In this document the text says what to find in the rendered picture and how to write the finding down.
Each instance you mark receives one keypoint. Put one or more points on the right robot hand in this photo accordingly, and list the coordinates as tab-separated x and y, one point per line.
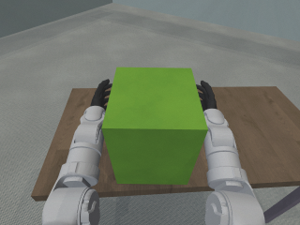
208	97

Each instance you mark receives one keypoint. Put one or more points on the right robot upper arm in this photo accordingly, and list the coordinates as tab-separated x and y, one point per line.
232	208

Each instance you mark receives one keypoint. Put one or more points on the table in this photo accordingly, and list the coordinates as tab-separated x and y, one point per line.
266	129

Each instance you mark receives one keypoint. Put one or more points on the robot right forearm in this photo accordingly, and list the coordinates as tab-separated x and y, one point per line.
224	167

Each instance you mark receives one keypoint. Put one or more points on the left robot hand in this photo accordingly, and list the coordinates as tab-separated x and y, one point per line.
100	94

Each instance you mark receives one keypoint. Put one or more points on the robot left forearm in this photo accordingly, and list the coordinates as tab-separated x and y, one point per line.
81	169

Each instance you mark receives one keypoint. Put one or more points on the left robot upper arm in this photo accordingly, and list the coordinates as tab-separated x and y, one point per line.
72	206

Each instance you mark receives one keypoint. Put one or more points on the carton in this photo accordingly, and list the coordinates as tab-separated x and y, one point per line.
154	126

